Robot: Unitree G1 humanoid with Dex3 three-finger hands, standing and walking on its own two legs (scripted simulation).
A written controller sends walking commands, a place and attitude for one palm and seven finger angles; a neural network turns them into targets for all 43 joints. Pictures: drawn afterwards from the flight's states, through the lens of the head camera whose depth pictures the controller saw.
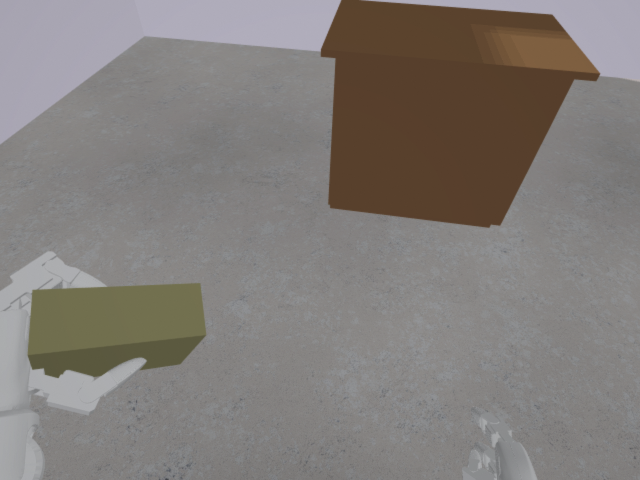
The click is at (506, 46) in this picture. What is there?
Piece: table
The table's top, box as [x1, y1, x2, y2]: [321, 0, 599, 80]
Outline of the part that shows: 321,48 321,56 587,80 596,80 599,75 599,72 551,14 364,0 341,0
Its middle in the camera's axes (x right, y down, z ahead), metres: +0.45 -0.73 +1.38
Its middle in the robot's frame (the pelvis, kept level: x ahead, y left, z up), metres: +1.55 -0.36 +0.00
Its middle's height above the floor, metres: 0.77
